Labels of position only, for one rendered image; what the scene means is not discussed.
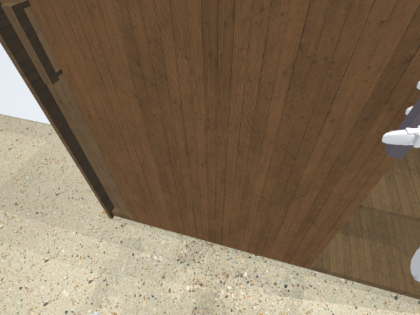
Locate wardrobe door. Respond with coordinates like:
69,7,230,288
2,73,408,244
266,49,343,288
28,0,420,269
0,0,129,211

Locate handle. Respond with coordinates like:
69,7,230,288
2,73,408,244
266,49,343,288
385,98,420,159
1,1,59,85

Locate robot right hand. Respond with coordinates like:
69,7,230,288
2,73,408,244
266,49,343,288
382,81,420,148

